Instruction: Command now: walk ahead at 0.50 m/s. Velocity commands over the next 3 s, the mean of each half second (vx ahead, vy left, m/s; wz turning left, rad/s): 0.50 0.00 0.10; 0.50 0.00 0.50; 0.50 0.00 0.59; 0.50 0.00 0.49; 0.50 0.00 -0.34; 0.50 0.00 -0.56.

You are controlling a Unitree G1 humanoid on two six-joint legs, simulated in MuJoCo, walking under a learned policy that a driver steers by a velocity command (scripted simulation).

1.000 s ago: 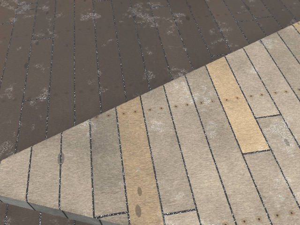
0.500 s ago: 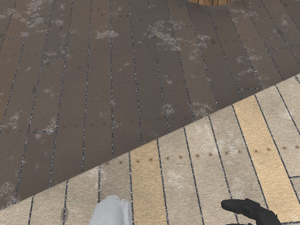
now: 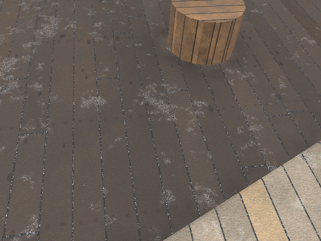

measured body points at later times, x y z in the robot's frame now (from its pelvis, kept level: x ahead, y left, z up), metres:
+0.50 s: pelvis +0.27 -0.03 +0.00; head +0.28 -0.04 +0.45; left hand +0.27 +0.23 -0.14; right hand +0.36 -0.28 -0.14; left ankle +0.31 +0.13 -0.68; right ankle +0.25 -0.08 -0.75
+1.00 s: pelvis +0.53 +0.06 -0.14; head +0.59 +0.07 +0.31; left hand +0.46 +0.31 -0.27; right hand +0.74 -0.15 -0.27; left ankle +0.58 +0.13 -0.86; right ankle +0.39 -0.12 -0.65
